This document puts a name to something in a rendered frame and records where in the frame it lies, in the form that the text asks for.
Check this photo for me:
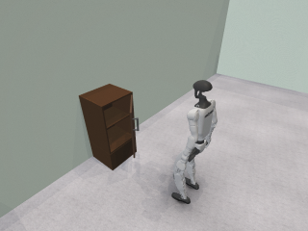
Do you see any right robot foot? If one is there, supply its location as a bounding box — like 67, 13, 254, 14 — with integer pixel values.
185, 177, 199, 190

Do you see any left robot hand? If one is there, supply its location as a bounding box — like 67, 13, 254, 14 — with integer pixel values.
174, 160, 187, 176

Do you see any left robot forearm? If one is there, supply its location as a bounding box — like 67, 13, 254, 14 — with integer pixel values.
180, 136, 195, 163

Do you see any right robot hand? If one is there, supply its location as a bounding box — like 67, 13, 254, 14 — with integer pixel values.
204, 137, 211, 148

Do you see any cupboard door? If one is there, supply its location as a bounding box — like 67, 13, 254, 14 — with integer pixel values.
130, 94, 136, 158

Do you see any left robot upper arm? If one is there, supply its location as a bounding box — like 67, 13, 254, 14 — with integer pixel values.
187, 108, 199, 142

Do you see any right robot forearm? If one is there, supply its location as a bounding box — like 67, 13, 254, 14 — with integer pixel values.
206, 124, 217, 138

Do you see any handle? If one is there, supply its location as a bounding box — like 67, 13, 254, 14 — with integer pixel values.
132, 117, 140, 131

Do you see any left robot foot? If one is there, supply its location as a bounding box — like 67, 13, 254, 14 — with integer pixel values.
171, 192, 191, 204

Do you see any robot foot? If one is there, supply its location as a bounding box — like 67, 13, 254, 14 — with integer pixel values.
171, 192, 191, 204
185, 177, 199, 190

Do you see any right robot upper arm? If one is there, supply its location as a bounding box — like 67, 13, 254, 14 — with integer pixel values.
208, 99, 218, 125

